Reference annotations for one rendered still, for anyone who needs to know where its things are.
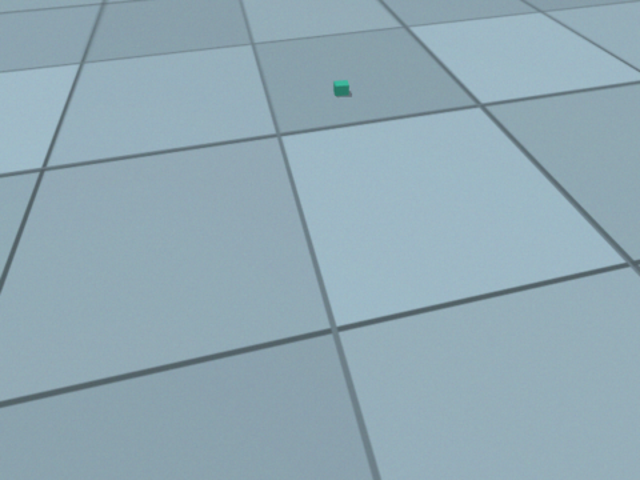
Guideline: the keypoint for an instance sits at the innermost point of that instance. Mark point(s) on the small box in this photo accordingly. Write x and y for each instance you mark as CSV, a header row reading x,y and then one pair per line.
x,y
341,88

